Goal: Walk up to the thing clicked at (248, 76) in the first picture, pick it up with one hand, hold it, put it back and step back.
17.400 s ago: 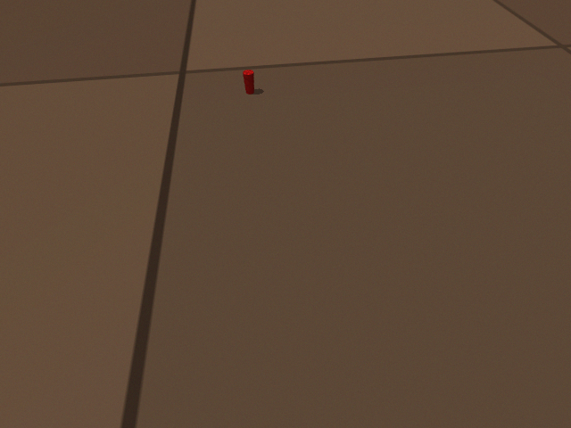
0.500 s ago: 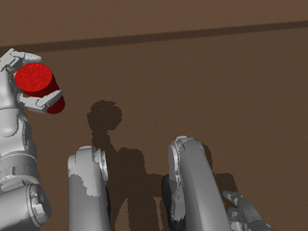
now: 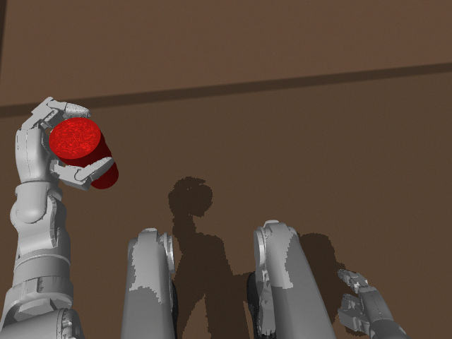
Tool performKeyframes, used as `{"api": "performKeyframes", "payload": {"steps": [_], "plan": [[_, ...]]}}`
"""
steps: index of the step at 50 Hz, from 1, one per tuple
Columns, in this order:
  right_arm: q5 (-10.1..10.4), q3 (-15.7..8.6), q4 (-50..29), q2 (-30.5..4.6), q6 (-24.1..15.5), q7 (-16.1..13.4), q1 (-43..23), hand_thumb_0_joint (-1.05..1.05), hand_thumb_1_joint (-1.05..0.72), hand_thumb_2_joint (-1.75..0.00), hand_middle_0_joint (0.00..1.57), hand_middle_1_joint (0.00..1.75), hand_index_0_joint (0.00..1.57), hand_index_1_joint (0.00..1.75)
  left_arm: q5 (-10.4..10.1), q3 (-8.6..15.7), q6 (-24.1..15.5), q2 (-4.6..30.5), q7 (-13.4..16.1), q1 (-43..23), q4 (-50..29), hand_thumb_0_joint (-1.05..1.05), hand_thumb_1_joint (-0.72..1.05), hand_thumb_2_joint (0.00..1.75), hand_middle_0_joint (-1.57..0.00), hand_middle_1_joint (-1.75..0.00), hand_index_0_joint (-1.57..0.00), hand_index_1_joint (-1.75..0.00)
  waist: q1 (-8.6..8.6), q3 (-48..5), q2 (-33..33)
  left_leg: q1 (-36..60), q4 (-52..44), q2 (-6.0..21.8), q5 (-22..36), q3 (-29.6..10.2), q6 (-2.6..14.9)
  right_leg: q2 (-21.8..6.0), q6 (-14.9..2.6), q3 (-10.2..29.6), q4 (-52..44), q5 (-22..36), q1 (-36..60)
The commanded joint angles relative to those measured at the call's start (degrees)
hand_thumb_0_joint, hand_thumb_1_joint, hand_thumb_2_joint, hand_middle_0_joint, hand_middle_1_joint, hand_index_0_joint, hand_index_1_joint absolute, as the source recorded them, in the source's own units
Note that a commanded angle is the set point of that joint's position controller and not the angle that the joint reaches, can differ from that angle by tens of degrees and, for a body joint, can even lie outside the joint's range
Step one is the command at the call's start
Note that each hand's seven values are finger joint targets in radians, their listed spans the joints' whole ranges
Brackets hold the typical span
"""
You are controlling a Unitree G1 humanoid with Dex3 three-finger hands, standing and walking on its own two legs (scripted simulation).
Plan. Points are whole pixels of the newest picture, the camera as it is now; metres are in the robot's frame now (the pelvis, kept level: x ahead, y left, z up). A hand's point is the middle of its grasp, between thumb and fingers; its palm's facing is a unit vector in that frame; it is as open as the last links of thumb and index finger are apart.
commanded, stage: lift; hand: left
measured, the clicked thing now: (91, 159) +0.42 +0.22 -0.04
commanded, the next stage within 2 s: hold in 1.52 s
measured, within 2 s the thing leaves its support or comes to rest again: neither
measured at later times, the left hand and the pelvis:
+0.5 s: hand (6, 98) +0.40 +0.22 +0.18, palm faces +0.15 -0.99 -0.06, open 10.1 cm; pelvis +0.03 +0.01 +0.15, yaw +2 degrees
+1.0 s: hand out of the picture +0.39 +0.21 +0.27, palm faces +0.14 -0.99 -0.04, open 10.1 cm; pelvis +0.06 +0.01 +0.23, yaw +3 degrees
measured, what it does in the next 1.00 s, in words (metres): rises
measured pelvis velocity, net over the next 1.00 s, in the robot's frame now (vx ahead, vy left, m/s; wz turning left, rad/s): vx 0.06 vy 0.01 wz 0.06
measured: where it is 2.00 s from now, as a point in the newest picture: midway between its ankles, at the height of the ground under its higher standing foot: (215, 329)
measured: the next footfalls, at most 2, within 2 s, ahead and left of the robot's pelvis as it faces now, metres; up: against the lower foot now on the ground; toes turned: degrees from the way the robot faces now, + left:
none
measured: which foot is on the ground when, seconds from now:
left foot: down 0.00-1.00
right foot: down 0.00-1.00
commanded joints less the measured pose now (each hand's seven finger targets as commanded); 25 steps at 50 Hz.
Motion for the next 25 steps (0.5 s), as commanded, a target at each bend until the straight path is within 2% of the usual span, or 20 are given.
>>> {"api": "performKeyframes", "payload": {"steps": [1,2,4,5,7,8,9,11,12,13,14,15,16,17,20,21,22,23,24,25], "plan": [[0.8,-4.2,-4.9,-9.7,-1.7,-1.5,5.2,0.0,-0.91,-0.9,0.2,0.3,0.2,0.3,-2.2,1.6,-2.3,11.6,1.3,-15.8,-19.8,0.0,0.08,1.26,-1.28,-1.47,-1.31,-1.45,0.71,-34.4,6.7,30.5,-19.1,-1.3,5.8,2.3,3.27,1.4,-2.94,-0.7,-19.0,8.7,21.6],[0.9,-4.4,-4.9,-9.7,-1.8,-1.6,5.5,0.0,-0.91,-0.9,0.2,0.3,0.2,0.3,-1.9,2.4,-1.8,12.9,1.9,-14.9,-21.6,0.0,0.08,1.25,-1.27,-1.46,-1.31,-1.44,1.26,-34.9,7.1,31.8,-20.0,-1.4,6.4,2.3,3.21,1.3,-2.91,-0.5,-20.0,9.1,23.1],[1.4,-4.3,-5.6,-9.4,-1.9,-1.9,4.7,0.0,-0.91,-0.9,0.2,0.3,0.2,0.3,-2.0,-0.6,-0.3,9.3,2.2,-11.5,-22.1,0.0,0.09,1.24,-1.26,-1.44,-1.29,-1.42,0.99,-33.5,6.4,34.2,-22.2,-1.3,7.0,1.8,3.16,1.2,-2.94,-0.7,-21.8,9.9,24.4],[1.4,-4.6,-5.5,-9.2,-2.0,-2.0,5.0,0.0,-0.91,-0.9,0.2,0.3,0.2,0.3,-1.9,-0.1,0.1,10.2,2.6,-10.5,-25.2,0.0,0.1,1.24,-1.26,-1.44,-1.29,-1.43,1.61,-34.7,6.5,35.9,-22.6,-1.3,8.4,2.1,3.22,1.2,-2.8,-0.4,-23.0,11.2,26.4],[1.7,-4.7,-5.9,-9.0,-2.1,-2.3,4.7,0.0,-0.91,-0.9,0.2,0.3,0.2,0.3,-1.3,-1.5,1.6,8.8,3.2,-7.4,-24.7,0.0,0.08,1.24,-1.26,-1.44,-1.29,-1.43,1.33,-32.8,6.8,38.5,-25.0,-1.2,9.0,1.6,3.05,1.0,-2.82,-0.5,-24.6,11.7,27.1],[1.7,-4.6,-5.7,-8.8,-2.2,-2.3,4.7,0.0,-0.91,-0.9,0.2,0.3,0.2,0.3,-1.5,-1.4,1.6,9.9,3.5,-9.3,-29.9,0.0,0.07,1.24,-1.25,-1.44,-1.29,-1.42,1.86,-33.5,7.2,40.0,-26.1,-1.1,9.3,1.5,2.92,1.1,-2.85,-0.5,-25.4,12.0,28.9],[1.9,-4.7,-5.7,-8.7,-2.3,-2.4,4.6,0.0,-0.91,-0.9,0.2,0.3,0.2,0.3,-1.8,-1.2,2.4,9.3,3.7,-6.1,-28.4,0.0,0.06,1.23,-1.26,-1.44,-1.3,-1.43,2.05,-33.2,6.5,41.5,-26.9,-1.2,10.8,1.5,3.04,1.0,-2.73,-0.4,-26.5,13.2,30.3],[2.1,-4.4,-6.0,-8.1,-2.5,-2.5,5.0,0.0,-0.91,-0.9,0.2,0.3,0.2,0.3,-2.6,-2.9,3.2,7.9,4.1,-5.7,-33.2,0.0,0.05,1.24,-1.27,-1.45,-1.3,-1.44,1.69,-34.2,6.3,44.2,-28.5,-1.2,13.6,1.8,3.13,1.1,-2.53,-0.4,-28.7,15.9,34.4],[2.2,-4.6,-6.2,-8.0,-2.7,-2.6,5.0,0.0,-0.92,-0.9,0.2,0.3,0.2,0.3,-2.5,-2.5,3.9,7.8,4.6,-3.3,-33.4,0.0,0.05,1.24,-1.27,-1.46,-1.3,-1.44,1.72,-33.9,5.3,45.1,-29.5,-1.3,13.6,1.8,3.23,1.2,-2.36,-0.4,-30.2,15.9,35.8],[2.3,-4.3,-6.0,-7.7,-2.9,-2.7,4.8,0.0,-0.92,-0.9,0.2,0.3,0.2,0.3,-2.6,-4.8,4.8,5.7,4.7,-1.0,-32.5,0.0,0.05,1.24,-1.26,-1.45,-1.29,-1.43,1.37,-32.3,4.7,46.2,-30.7,-1.3,14.5,1.8,3.3,1.2,-2.27,-0.4,-31.5,16.8,36.9],[2.4,-4.6,-6.0,-7.8,-3.1,-2.8,4.9,0.0,-0.91,-0.9,0.2,0.3,0.2,0.3,-2.4,-3.2,5.0,7.9,5.5,-2.9,-36.2,0.0,0.06,1.24,-1.26,-1.45,-1.3,-1.43,1.95,-32.9,5.2,47.7,-31.8,-1.2,14.5,1.9,3.27,1.3,-2.32,-0.2,-32.8,16.9,38.3],[2.5,-4.3,-5.9,-7.4,-3.0,-2.9,4.8,0.0,-0.92,-0.9,0.2,0.3,0.2,0.3,-2.3,-4.4,5.9,5.9,5.8,1.9,-33.0,0.0,0.03,1.24,-1.26,-1.45,-1.3,-1.44,1.84,-30.9,4.4,48.7,-33.3,-1.2,14.8,1.6,3.21,1.3,-2.25,-0.3,-33.8,17.1,39.4],[2.5,-4.3,-6.0,-7.2,-3.2,-3.0,4.7,0.0,-0.91,-0.9,0.2,0.3,0.2,0.3,-2.1,-4.3,6.0,6.7,6.2,-0.1,-36.5,0.0,0.05,1.23,-1.26,-1.45,-1.3,-1.43,2.16,-30.4,5.0,49.7,-34.3,-1.2,14.4,1.9,3.16,1.3,-2.3,-0.1,-35.1,16.8,40.2],[2.6,-4.1,-6.2,-6.9,-3.2,-3.1,4.9,0.0,-0.91,-0.9,0.2,0.3,0.2,0.3,-2.0,-6.0,6.5,4.4,6.5,3.7,-34.8,0.0,0.04,1.24,-1.27,-1.46,-1.31,-1.45,1.73,-29.6,4.7,51.7,-36.1,-1.1,15.4,1.2,2.98,1.3,-2.33,-0.6,-35.7,17.5,41.0],[2.7,-3.9,-5.8,-6.8,-3.6,-3.4,4.9,0.0,-0.91,-0.9,0.2,0.3,0.2,0.3,-1.8,-5.3,6.9,5.2,7.6,3.0,-36.1,0.0,0.04,1.23,-1.27,-1.45,-1.3,-1.43,1.78,-25.9,4.9,54.7,-39.8,-0.9,15.6,0.8,2.75,1.4,-2.35,-0.8,-38.5,17.9,43.3],[2.7,-3.7,-6.1,-6.3,-3.8,-3.5,4.7,0.0,-0.91,-0.9,0.2,0.3,0.2,0.3,-1.7,-6.1,7.3,3.4,7.8,6.6,-32.5,0.0,0.03,1.24,-1.27,-1.46,-1.31,-1.44,1.46,-23.5,3.4,53.9,-40.9,-1.1,15.5,0.9,2.8,1.5,-2.16,-0.9,-39.9,18.2,45.0],[2.6,-3.7,-5.9,-6.1,-4.0,-3.6,4.9,0.0,-0.91,-0.9,0.2,0.3,0.2,0.3,-1.9,-4.4,6.4,5.9,8.3,1.1,-38.3,0.0,0.04,1.25,-1.28,-1.46,-1.32,-1.45,1.82,-24.0,3.7,54.7,-41.6,-1.2,15.1,1.3,2.89,1.5,-2.2,-0.6,-41.1,18.0,46.9],[2.7,-3.6,-5.7,-5.8,-4.1,-3.7,5.2,0.0,-0.91,-0.9,0.2,0.3,0.2,0.3,-1.7,-3.6,6.4,6.3,8.8,3.2,-36.1,0.0,0.03,1.25,-1.3,-1.48,-1.33,-1.46,2.15,-23.8,3.4,55.5,-42.7,-1.4,15.5,1.5,2.92,1.4,-2.18,-0.4,-42.4,18.4,48.9],[2.6,-3.4,-5.8,-5.5,-4.3,-3.7,4.7,0.0,-0.91,-0.9,0.2,0.3,0.2,0.3,-1.6,-5.6,6.5,4.2,8.8,4.6,-34.4,0.0,0.01,1.24,-1.29,-1.46,-1.32,-1.45,1.95,-21.5,3.2,56.2,-44.0,-1.3,14.7,1.6,2.85,1.4,-2.21,-0.4,-43.3,17.9,48.7],[2.4,-3.2,-5.9,-5.2,-4.6,-3.6,5.3,0.0,-0.91,-0.9,0.2,0.3,0.2,0.3,-1.6,-6.4,5.9,4.2,8.8,3.0,-37.4,0.0,0.02,1.25,-1.29,-1.47,-1.32,-1.46,1.73,-22.6,4.2,57.7,-44.5,-1.4,16.3,1.8,2.77,1.6,-2.27,-0.5,-43.9,19.1,50.2]]}}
